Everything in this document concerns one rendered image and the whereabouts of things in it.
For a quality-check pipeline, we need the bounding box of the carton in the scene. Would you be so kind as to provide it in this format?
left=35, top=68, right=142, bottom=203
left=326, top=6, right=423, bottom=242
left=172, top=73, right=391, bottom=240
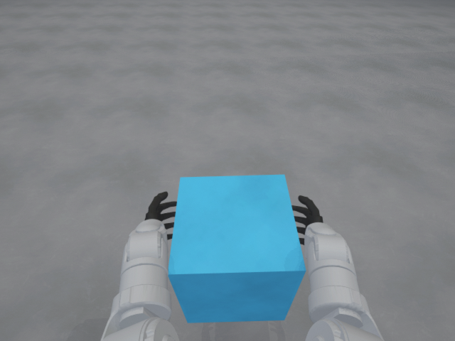
left=168, top=175, right=306, bottom=323

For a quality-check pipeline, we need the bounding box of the right robot forearm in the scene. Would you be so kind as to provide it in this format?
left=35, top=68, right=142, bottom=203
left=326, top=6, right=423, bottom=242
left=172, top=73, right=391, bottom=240
left=304, top=222, right=384, bottom=341

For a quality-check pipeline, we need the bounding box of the left robot hand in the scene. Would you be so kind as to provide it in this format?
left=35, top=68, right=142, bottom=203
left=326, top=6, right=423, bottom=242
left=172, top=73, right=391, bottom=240
left=145, top=192, right=177, bottom=240

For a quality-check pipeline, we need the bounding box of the left robot upper arm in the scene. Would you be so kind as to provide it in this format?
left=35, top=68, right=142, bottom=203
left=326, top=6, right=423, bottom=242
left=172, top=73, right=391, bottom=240
left=103, top=317, right=179, bottom=341

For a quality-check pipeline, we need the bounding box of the right robot hand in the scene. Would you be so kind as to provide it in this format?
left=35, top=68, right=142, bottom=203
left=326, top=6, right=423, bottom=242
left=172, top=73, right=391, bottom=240
left=292, top=195, right=323, bottom=245

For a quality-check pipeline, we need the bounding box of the right robot upper arm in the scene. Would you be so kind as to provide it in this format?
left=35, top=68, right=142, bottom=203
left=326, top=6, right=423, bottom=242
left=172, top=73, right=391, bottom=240
left=305, top=318, right=383, bottom=341

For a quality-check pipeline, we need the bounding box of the left robot forearm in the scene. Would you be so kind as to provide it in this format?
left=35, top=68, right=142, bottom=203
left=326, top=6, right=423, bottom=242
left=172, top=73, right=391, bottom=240
left=100, top=219, right=171, bottom=341

